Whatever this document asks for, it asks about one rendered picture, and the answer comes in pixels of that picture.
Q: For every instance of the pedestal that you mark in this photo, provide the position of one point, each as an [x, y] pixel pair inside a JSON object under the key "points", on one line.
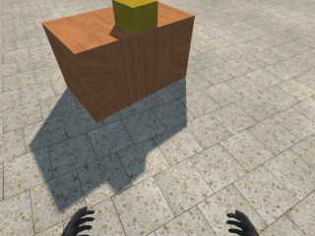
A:
{"points": [[109, 68]]}

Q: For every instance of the right robot hand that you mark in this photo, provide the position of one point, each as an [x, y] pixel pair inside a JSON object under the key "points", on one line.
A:
{"points": [[245, 224]]}

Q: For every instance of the carton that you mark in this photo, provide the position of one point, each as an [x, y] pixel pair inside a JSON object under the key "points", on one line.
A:
{"points": [[135, 15]]}

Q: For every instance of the left robot hand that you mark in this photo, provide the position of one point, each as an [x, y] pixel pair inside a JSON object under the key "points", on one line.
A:
{"points": [[73, 227]]}

